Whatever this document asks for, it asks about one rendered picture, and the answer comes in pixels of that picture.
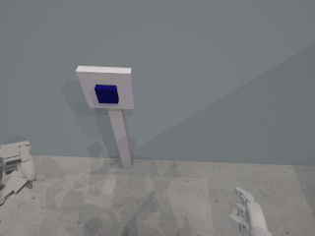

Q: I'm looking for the panel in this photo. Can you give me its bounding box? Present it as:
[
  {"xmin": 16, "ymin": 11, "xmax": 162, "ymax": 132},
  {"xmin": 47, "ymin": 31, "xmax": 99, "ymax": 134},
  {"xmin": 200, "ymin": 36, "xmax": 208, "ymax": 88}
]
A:
[{"xmin": 76, "ymin": 66, "xmax": 135, "ymax": 169}]

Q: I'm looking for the robot right hand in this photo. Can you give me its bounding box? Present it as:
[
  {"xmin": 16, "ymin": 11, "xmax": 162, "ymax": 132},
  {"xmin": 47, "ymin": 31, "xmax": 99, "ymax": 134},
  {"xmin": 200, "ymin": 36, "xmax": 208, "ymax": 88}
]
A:
[{"xmin": 229, "ymin": 187, "xmax": 269, "ymax": 236}]

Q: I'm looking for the robot left hand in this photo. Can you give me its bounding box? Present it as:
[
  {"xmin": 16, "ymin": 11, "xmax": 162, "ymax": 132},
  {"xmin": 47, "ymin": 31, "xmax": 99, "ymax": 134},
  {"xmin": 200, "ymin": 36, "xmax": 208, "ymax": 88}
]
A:
[{"xmin": 0, "ymin": 141, "xmax": 36, "ymax": 206}]

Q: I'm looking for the button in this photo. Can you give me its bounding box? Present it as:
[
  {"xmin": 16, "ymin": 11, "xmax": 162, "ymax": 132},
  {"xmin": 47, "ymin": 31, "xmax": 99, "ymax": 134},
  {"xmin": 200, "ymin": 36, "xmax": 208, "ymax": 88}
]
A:
[{"xmin": 94, "ymin": 85, "xmax": 119, "ymax": 104}]

